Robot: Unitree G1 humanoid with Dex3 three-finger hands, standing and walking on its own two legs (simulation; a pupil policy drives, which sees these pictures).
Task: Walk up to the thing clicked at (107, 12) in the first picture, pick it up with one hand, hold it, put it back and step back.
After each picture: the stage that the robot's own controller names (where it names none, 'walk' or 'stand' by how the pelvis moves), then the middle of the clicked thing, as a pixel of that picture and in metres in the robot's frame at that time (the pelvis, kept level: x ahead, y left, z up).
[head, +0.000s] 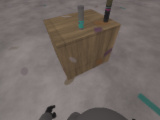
stand; (107, 11) +1.25 -0.14 +0.12
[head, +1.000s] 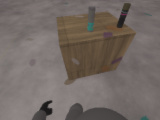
sink last; (123, 16) +1.11 -0.27 +0.14
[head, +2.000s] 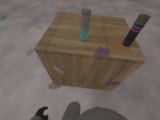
sink last; (133, 32) +0.69 -0.25 +0.16
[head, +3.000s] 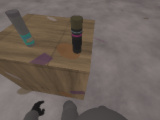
rise first; (76, 37) +0.51 +0.15 +0.18
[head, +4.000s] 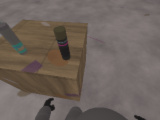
stand; (63, 45) +0.47 +0.23 +0.13
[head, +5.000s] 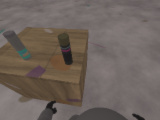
stand; (66, 51) +0.46 +0.22 +0.12
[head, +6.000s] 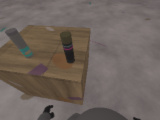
stand; (68, 49) +0.47 +0.21 +0.12
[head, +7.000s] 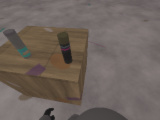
stand; (66, 49) +0.47 +0.22 +0.11
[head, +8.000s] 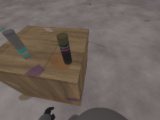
stand; (65, 50) +0.46 +0.23 +0.11
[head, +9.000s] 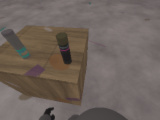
stand; (65, 50) +0.46 +0.23 +0.11
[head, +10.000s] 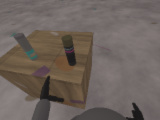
rise first; (70, 52) +0.46 +0.22 +0.12
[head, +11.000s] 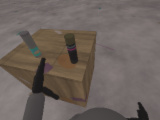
go down; (72, 50) +0.48 +0.21 +0.12
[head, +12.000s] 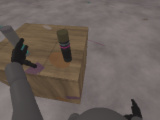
go down; (65, 48) +0.48 +0.20 +0.13
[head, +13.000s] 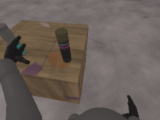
go down; (64, 48) +0.47 +0.20 +0.13
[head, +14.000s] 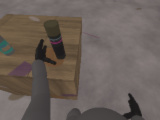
close in; (57, 43) +0.47 +0.22 +0.16
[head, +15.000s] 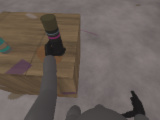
close; (55, 38) +0.49 +0.22 +0.17
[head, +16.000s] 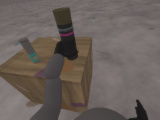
lift; (67, 37) +0.35 +0.15 +0.34
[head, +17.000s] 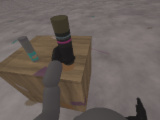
hold; (65, 44) +0.33 +0.16 +0.31
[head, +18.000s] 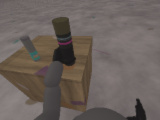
hold; (66, 45) +0.33 +0.16 +0.30
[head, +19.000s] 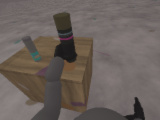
crouch; (67, 41) +0.34 +0.16 +0.32
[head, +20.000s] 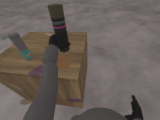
crouch; (60, 31) +0.45 +0.20 +0.31
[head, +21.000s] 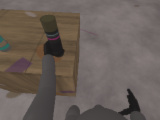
lower; (54, 39) +0.48 +0.22 +0.16
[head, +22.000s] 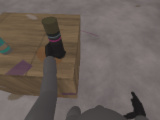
lower; (56, 41) +0.47 +0.21 +0.17
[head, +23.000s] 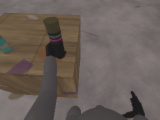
lower; (56, 41) +0.47 +0.21 +0.17
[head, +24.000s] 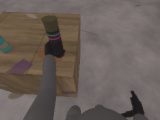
lower; (55, 40) +0.48 +0.21 +0.17
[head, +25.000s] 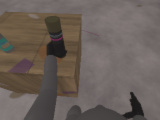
loosen; (57, 40) +0.47 +0.21 +0.17
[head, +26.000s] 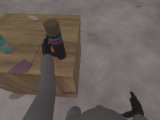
withdraw; (57, 43) +0.46 +0.20 +0.16
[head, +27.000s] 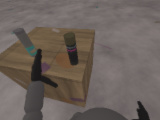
sink last; (72, 51) +0.45 +0.19 +0.14
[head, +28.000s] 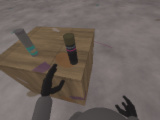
stand; (71, 50) +0.46 +0.20 +0.13
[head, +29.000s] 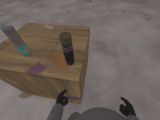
stand; (68, 51) +0.44 +0.20 +0.12
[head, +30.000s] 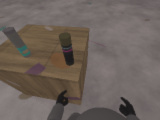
stand; (67, 51) +0.45 +0.20 +0.12
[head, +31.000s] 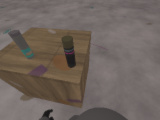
walk; (69, 53) +0.44 +0.19 +0.12
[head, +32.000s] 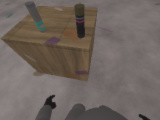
walk; (80, 23) +0.70 +0.15 +0.14
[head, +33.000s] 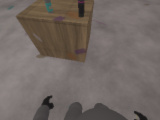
walk; (81, 4) +1.09 +0.19 +0.14
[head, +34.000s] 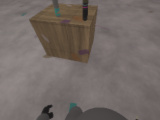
stand; (85, 9) +1.18 +0.18 +0.14
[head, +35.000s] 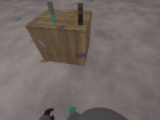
stand; (80, 15) +1.17 +0.20 +0.11
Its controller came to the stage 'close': yes
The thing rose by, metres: 0.21
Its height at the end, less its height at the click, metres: +0.00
